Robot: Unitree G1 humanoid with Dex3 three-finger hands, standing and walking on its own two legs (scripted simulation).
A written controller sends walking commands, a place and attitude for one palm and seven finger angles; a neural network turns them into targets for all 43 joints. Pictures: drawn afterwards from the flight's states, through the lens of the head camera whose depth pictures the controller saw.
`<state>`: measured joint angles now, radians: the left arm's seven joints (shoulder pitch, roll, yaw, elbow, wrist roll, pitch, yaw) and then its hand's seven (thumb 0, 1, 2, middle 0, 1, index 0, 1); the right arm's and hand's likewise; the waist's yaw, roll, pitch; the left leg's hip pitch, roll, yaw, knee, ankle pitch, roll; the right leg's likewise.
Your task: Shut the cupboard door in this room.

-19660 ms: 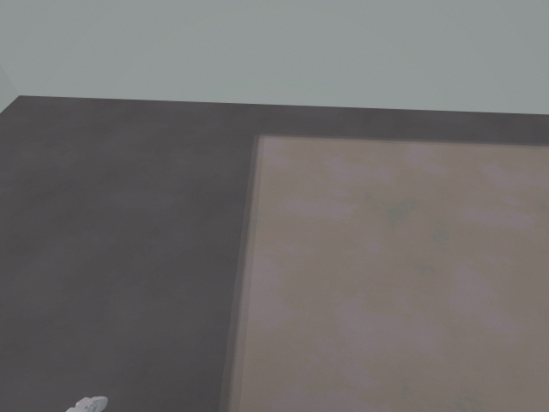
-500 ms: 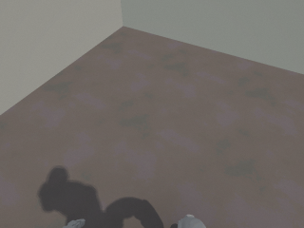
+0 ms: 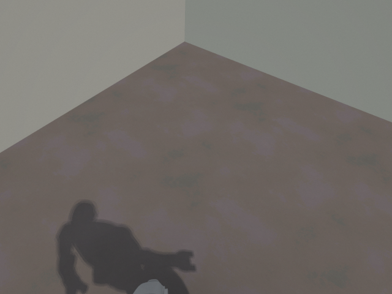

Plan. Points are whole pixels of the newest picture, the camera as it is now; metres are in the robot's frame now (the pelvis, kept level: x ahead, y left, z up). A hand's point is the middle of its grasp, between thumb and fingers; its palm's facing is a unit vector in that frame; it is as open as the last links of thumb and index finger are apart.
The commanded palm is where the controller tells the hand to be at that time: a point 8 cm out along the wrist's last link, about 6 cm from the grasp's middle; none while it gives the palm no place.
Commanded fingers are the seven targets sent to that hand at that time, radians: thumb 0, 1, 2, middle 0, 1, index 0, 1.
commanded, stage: walk around to get in front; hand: left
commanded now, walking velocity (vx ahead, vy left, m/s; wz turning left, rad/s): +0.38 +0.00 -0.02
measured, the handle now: out of the picture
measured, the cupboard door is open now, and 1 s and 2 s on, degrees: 85 85 85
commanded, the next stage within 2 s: walk to a spot facing it in 0.58 s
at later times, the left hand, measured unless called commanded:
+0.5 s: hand (140, 219) +0.32 +0.18 -0.16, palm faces -0.12 -0.98 -0.18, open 7.4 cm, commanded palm none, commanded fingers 0.00 0.90 0.90 -0.20 -0.30 -0.20 -0.30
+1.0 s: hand (161, 191) +0.42 +0.14 -0.18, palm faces +0.07 -0.98 -0.19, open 7.3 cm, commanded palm none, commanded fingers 0.00 0.90 0.90 -0.20 -0.30 -0.20 -0.30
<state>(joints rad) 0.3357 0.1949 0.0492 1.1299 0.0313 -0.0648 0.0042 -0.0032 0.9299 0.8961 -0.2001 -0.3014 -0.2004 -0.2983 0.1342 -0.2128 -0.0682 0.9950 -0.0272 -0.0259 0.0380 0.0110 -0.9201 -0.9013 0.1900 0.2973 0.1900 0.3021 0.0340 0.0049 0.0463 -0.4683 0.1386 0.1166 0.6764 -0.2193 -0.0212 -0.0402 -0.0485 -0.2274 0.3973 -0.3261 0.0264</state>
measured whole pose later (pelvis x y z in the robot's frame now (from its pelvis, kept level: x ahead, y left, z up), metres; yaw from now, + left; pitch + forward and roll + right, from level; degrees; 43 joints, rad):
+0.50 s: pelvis +0.21 +0.01 +0.00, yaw -6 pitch +0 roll +1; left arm 0.12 0.19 0.07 1.03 0.03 0.01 -0.03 0.01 0.91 0.90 -0.20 -0.30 -0.20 -0.30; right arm 0.43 -0.12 -0.05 1.14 -0.03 -0.07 -0.01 0.01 -0.92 -0.90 0.20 0.30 0.20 0.30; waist -0.04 -0.02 0.07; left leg 0.03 0.05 0.27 0.32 -0.33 -0.02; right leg -0.57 -0.13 -0.10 0.77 -0.15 0.02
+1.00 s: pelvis +0.40 -0.04 +0.00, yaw +2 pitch -1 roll -1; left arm 0.23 0.17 0.04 1.05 0.03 -0.04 0.02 0.00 0.92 0.90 -0.20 -0.30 -0.20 -0.30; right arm 0.12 -0.21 -0.05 0.98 -0.02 0.01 0.03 0.01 -0.91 -0.90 0.19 0.30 0.19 0.30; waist 0.01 0.00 0.09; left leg -0.50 0.10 0.12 0.76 -0.25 -0.03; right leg -0.10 -0.07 -0.30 0.49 -0.36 0.00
